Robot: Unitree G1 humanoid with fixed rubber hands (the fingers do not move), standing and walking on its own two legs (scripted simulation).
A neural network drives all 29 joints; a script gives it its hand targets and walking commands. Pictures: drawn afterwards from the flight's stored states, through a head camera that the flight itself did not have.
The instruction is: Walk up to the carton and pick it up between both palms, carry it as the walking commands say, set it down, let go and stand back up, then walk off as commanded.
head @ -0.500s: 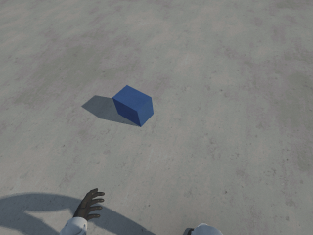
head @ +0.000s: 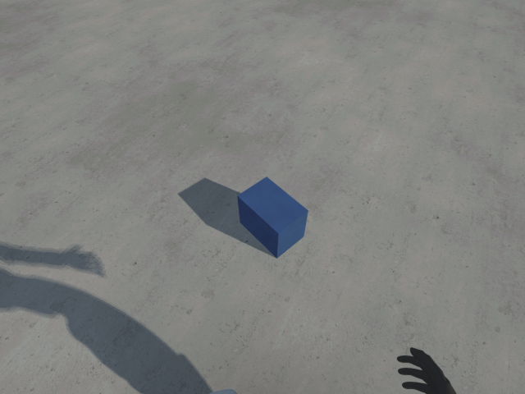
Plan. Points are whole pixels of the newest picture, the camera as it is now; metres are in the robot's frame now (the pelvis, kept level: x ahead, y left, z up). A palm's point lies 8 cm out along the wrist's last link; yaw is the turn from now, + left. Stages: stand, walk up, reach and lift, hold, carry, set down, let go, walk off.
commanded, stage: walk up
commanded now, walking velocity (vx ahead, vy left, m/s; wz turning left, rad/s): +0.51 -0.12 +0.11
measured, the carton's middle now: (271, 216) +0.89 +0.07 -0.66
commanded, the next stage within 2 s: none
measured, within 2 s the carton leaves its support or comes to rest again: neither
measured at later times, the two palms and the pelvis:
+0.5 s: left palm (201, 258) +0.37 +0.19 -0.11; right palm out of the picture +0.15 -0.29 -0.14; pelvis +0.23 -0.05 +0.00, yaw +1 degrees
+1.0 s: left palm (163, 291) +0.31 +0.26 -0.14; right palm (412, 262) +0.40 -0.23 -0.10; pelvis +0.34 +0.01 +0.02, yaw +1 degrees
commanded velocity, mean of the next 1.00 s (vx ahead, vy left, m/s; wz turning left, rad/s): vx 0.35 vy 0.01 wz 0.02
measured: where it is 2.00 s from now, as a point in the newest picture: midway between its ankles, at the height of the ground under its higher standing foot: (289, 345)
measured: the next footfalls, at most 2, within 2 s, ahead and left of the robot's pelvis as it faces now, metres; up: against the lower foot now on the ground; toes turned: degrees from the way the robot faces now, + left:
right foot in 0.44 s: +0.36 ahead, -0.16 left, +0.00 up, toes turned -8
left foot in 0.92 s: +0.40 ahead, +0.13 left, +0.00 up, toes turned +6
